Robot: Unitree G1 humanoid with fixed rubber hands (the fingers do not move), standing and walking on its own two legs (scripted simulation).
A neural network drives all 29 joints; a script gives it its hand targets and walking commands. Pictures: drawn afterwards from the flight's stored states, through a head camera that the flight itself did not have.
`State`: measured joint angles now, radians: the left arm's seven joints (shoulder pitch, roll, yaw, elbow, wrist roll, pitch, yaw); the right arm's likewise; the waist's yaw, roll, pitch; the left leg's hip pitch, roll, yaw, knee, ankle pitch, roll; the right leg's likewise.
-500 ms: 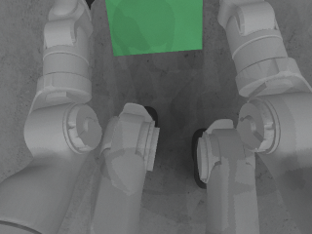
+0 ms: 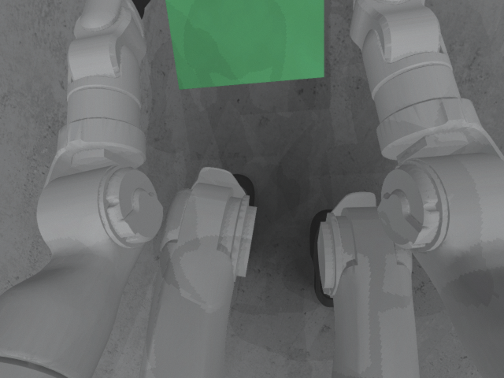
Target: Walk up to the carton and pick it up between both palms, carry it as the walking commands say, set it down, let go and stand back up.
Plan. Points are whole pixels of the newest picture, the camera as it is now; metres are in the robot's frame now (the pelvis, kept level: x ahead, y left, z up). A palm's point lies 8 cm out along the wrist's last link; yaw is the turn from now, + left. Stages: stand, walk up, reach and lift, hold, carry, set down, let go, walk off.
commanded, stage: set down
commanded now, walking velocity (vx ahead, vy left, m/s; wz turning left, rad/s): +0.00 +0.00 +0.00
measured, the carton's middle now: out of the picture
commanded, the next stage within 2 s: none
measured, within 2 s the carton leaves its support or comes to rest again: rests again in 0.34 s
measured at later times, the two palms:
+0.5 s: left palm (131, 14) +0.49 +0.25 -0.19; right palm out of the picture +0.55 -0.04 -0.19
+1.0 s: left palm out of the picture +0.51 +0.28 -0.12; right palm out of the picture +0.57 -0.04 -0.12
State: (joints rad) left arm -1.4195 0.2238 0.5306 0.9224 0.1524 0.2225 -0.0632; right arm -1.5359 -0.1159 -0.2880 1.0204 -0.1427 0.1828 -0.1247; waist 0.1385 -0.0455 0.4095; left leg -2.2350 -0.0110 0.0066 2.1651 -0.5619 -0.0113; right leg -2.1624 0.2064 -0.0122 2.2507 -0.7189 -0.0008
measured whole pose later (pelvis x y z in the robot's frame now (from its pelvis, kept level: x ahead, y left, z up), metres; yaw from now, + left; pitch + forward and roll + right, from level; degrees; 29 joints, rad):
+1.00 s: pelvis -0.02 +0.01 +0.02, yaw +1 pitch +37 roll +0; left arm -1.45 0.32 0.35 1.04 -0.09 0.12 0.07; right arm -1.52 -0.29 -0.07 1.00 0.07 0.19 -0.16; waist 0.13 -0.02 0.34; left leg -2.24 -0.04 0.01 2.07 -0.48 0.01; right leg -2.15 0.16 0.00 2.16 -0.66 0.02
